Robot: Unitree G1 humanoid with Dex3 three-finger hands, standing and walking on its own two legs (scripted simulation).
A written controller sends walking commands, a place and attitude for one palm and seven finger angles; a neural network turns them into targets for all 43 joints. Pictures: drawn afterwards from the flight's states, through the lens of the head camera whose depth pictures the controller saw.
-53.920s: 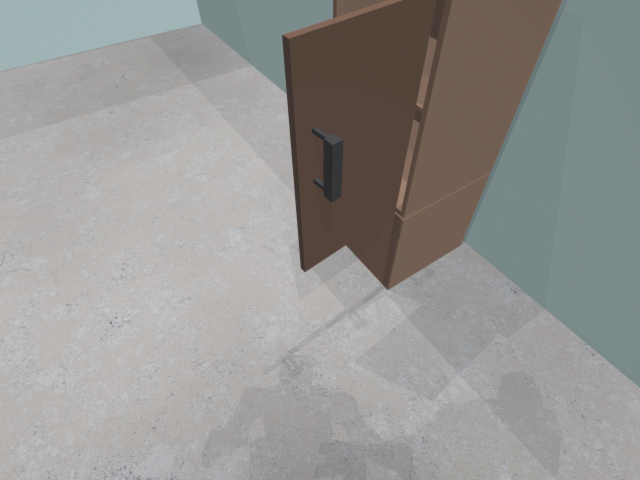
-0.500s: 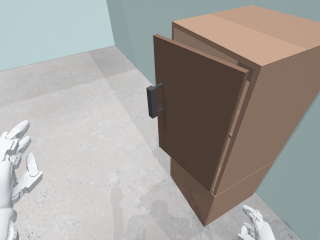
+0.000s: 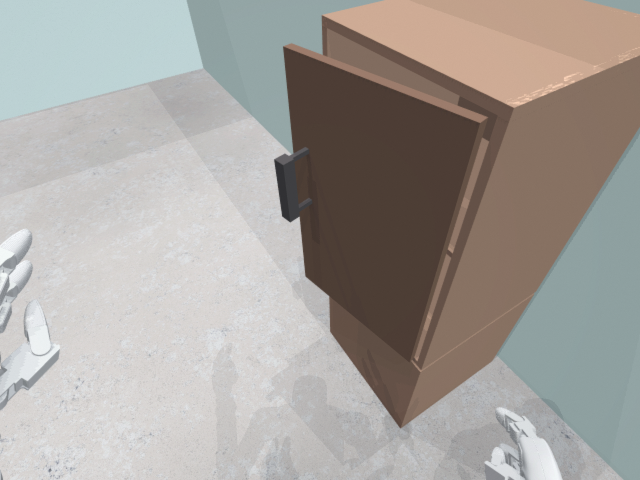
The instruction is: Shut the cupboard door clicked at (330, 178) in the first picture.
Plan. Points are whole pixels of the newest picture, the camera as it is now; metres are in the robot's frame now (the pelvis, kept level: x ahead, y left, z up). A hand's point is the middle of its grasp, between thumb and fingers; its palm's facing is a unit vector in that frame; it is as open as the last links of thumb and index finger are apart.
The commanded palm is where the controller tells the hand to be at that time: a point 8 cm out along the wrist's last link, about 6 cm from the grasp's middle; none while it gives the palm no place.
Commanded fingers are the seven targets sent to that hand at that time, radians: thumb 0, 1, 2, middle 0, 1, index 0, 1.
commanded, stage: step back with the hand held close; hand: left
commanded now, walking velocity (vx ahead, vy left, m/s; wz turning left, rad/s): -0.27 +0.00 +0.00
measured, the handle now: (296, 184) +0.63 +0.09 +0.01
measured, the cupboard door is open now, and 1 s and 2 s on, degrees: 12 12 12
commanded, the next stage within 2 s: stop stepping back and stand still in 1.40 s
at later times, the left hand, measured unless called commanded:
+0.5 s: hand out of the picture +0.12 +0.29 +0.16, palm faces +0.47 -0.77 -0.44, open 7.4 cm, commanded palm +0.07 +0.32 +0.18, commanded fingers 0.00 0.90 0.90 -0.20 -0.30 -0.20 -0.30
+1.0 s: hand out of the picture +0.07 +0.29 +0.17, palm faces +0.47 -0.77 -0.43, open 7.4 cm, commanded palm +0.00 +0.33 +0.18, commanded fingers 0.00 0.90 0.90 -0.20 -0.30 -0.20 -0.30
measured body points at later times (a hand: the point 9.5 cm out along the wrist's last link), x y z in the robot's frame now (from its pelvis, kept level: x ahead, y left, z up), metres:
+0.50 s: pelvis -0.07 +0.02 -0.02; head -0.08 +0.04 +0.43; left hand +0.09 +0.33 +0.18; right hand +0.09 -0.23 -0.09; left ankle +0.00 +0.08 -0.74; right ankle -0.02 -0.12 -0.74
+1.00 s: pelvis -0.13 +0.02 -0.02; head -0.12 +0.05 +0.43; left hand +0.04 +0.33 +0.19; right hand +0.03 -0.23 -0.09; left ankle +0.00 +0.08 -0.73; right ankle -0.03 -0.11 -0.73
